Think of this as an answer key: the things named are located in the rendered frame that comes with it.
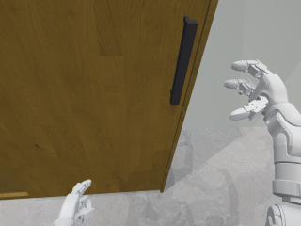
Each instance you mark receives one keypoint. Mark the left robot hand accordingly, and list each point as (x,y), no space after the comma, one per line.
(72,205)

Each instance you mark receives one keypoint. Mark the robot right upper arm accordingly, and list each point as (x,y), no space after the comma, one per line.
(283,215)

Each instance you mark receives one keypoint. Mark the wardrobe door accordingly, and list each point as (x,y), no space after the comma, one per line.
(7,184)
(85,92)

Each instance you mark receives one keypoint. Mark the handle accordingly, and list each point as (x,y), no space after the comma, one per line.
(188,37)

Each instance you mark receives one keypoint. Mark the right robot forearm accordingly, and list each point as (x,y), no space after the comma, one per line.
(284,125)

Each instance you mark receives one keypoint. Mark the right robot hand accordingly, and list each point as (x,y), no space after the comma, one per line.
(271,89)

